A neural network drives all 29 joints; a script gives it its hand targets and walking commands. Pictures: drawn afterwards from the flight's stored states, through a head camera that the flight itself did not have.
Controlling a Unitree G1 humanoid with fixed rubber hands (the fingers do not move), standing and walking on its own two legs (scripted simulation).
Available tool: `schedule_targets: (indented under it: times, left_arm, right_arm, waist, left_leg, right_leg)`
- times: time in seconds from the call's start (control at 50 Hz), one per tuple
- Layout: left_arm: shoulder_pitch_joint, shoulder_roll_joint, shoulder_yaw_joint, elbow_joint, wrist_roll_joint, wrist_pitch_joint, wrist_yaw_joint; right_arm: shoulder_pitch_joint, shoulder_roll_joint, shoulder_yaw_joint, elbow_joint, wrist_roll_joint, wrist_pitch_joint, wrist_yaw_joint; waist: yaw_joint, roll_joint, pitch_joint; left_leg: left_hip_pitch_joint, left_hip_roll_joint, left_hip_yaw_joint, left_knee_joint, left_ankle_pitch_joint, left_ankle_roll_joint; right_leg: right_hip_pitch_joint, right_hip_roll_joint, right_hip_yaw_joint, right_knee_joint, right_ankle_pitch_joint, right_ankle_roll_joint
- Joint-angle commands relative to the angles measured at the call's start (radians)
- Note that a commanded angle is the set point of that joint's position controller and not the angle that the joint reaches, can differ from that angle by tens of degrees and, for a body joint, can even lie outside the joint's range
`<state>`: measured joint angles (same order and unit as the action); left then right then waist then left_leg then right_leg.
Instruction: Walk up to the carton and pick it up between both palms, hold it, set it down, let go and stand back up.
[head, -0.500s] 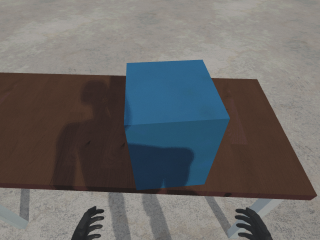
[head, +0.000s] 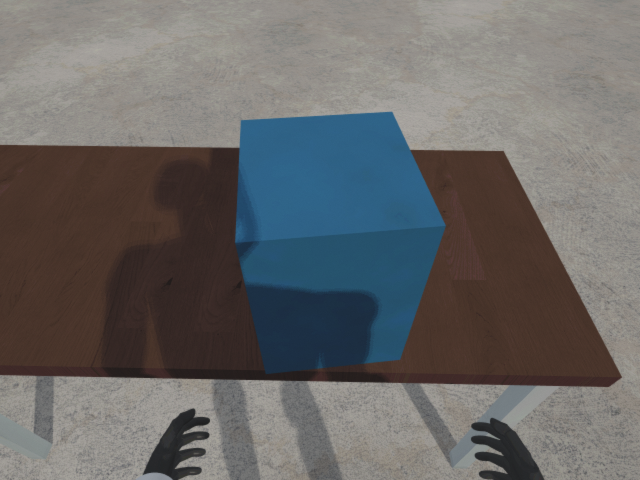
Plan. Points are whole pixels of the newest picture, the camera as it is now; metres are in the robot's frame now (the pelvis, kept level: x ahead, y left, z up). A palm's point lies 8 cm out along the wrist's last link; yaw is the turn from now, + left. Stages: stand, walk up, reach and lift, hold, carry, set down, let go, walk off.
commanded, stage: let go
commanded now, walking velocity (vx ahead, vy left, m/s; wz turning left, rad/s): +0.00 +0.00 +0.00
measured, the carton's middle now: (326, 248) +0.42 +0.02 +0.06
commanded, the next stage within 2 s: stand in 0.08 s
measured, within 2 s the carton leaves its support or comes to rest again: neither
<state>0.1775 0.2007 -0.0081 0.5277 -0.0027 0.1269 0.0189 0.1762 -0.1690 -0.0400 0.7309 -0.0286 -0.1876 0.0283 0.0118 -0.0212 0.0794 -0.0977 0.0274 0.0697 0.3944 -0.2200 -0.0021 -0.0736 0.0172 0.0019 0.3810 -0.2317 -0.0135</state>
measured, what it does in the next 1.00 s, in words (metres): shifts its weight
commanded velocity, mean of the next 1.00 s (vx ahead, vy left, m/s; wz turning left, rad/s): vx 0.00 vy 0.00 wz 0.00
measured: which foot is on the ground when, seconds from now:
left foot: down 0.00-1.00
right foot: down 0.00-1.00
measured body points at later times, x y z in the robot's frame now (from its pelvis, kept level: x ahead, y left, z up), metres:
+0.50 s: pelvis -0.01 +0.01 -0.01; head -0.03 +0.02 +0.44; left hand +0.05 +0.27 -0.13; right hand +0.05 -0.25 -0.12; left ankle +0.00 +0.12 -0.74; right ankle -0.01 -0.11 -0.74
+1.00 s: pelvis -0.05 +0.03 -0.01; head -0.06 +0.04 +0.44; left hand -0.04 +0.28 -0.15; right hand -0.02 -0.23 -0.14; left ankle +0.00 +0.12 -0.74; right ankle -0.01 -0.11 -0.74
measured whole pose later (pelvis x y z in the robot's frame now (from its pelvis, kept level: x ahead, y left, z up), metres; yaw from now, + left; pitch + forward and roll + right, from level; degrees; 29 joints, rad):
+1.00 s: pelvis -0.05 +0.03 -0.01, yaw +1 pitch -3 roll -1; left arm 0.40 0.24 0.00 0.90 0.02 -0.02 0.01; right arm 0.40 -0.23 -0.01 0.87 -0.01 -0.02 -0.01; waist 0.00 -0.01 0.02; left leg -0.24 -0.01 0.07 0.48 -0.19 0.05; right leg -0.21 -0.03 0.00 0.47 -0.20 0.03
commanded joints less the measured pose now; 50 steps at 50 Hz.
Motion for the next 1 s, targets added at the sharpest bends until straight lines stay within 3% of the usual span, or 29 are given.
schedule_targets:
  times: [0.0, 0.06, 0.08, 0.12, 0.18, 0.22, 0.38, 0.54, 0.66, 0.74, 0.82, 0.98]
  left_arm:
    - [-0.071, 0.104, 0.04, -0.137, -0.002, -0.03, 0.006]
    - [-0.073, 0.106, 0.042, -0.132, 0.001, -0.03, 0.001]
    - [0.084, 0.146, 0.08, -0.01, 0.034, -0.108, 0.008]
    - [0.084, 0.161, 0.089, 0.014, 0.027, -0.152, -0.007]
    - [0.063, 0.138, 0.087, 0.031, 0.027, -0.173, -0.017]
    - [0.066, 0.145, 0.086, 0.05, 0.026, -0.176, -0.021]
    - [0.128, 0.167, 0.076, 0.118, 0.024, -0.183, -0.018]
    - [0.178, 0.166, 0.06, 0.193, 0.02, -0.171, -0.012]
    - [0.206, 0.171, 0.051, 0.238, 0.017, -0.17, -0.008]
    - [0.229, 0.164, 0.044, 0.268, 0.018, -0.165, -0.007]
    - [0.243, 0.162, 0.042, 0.291, 0.022, -0.163, -0.005]
    - [0.279, 0.152, 0.036, 0.326, 0.02, -0.162, -0.002]
  right_arm:
    - [-0.069, -0.114, -0.03, -0.121, 0.004, -0.04, -0.005]
    - [-0.066, -0.115, -0.027, -0.13, 0.006, -0.038, -0.008]
    - [0.047, -0.195, -0.043, -0.056, 0.019, 0.046, -0.037]
    - [0.063, -0.183, -0.034, -0.084, 0.018, 0.093, -0.045]
    - [0.07, -0.18, -0.033, -0.08, 0.019, 0.111, -0.042]
    - [0.08, -0.185, -0.033, -0.077, 0.017, 0.115, -0.04]
    - [0.143, -0.209, -0.029, -0.05, 0.014, 0.125, -0.039]
    - [0.21, -0.216, -0.017, 0.003, 0.018, 0.133, -0.041]
    - [0.244, -0.217, -0.009, 0.028, 0.017, 0.136, -0.042]
    - [0.252, -0.223, -0.008, 0.044, 0.023, 0.139, -0.045]
    - [0.256, -0.219, -0.007, 0.059, 0.023, 0.144, -0.045]
    - [0.259, -0.218, -0.009, 0.079, 0.022, 0.15, -0.049]
  waist:
    - [0.005, 0.006, -0.101]
    - [0.009, 0.009, -0.109]
    - [0.019, 0.058, -0.19]
    - [-0.004, 0.002, -0.177]
    - [-0.008, -0.003, -0.119]
    - [-0.015, 0.022, -0.078]
    - [-0.017, 0.033, -0.077]
    - [-0.015, 0.03, 0.004]
    - [-0.016, 0.013, 0.019]
    - [-0.014, 0.048, 0.031]
    - [-0.011, 0.046, 0.044]
    - [-0.014, 0.043, 0.039]
  left_leg:
    - [0.097, -0.025, 0.004, -0.023, 0.228, -0.022]
    - [0.092, -0.028, 0.007, -0.028, 0.191, -0.019]
    - [-0.019, 0.068, -0.083, 0.06, 0.29, 0.016]
    - [-0.004, 0.098, -0.105, 0.058, 0.273, 0.035]
    - [-0.039, 0.091, -0.106, 0.047, 0.196, 0.029]
    - [-0.066, 0.092, -0.107, 0.042, 0.187, 0.027]
    - [-0.063, 0.086, -0.127, 0.024, 0.147, 0.031]
    - [-0.145, 0.072, -0.142, -0.033, -0.03, 0.029]
    - [-0.164, 0.072, -0.154, -0.048, -0.09, 0.03]
    - [-0.213, 0.077, -0.175, -0.087, -0.168, 0.035]
    - [-0.252, 0.079, -0.187, -0.116, -0.252, 0.034]
    - [-0.242, 0.079, -0.194, -0.118, -0.267, 0.035]
  right_leg:
    - [-0.099, -0.007, -0.007, -0.073, 0.202, 0.006]
    - [-0.09, -0.009, -0.002, -0.075, 0.185, 0.007]
    - [-0.065, -0.083, 0.066, 0.002, 0.241, -0.001]
    - [-0.076, -0.119, 0.097, 0.012, 0.282, -0.007]
    - [-0.114, -0.112, 0.086, -0.012, 0.228, -0.004]
    - [-0.123, -0.112, 0.093, -0.018, 0.217, -0.006]
    - [-0.11, -0.11, 0.097, -0.027, 0.163, -0.007]
    - [-0.147, -0.103, 0.101, -0.042, -0.011, -0.002]
    - [-0.168, -0.099, 0.096, -0.035, -0.068, 0.004]
    - [-0.154, -0.092, 0.083, -0.017, -0.072, 0.005]
    - [-0.156, -0.086, 0.078, -0.003, -0.094, 0.008]
    - [-0.181, -0.08, 0.08, 0.005, -0.102, 0.014]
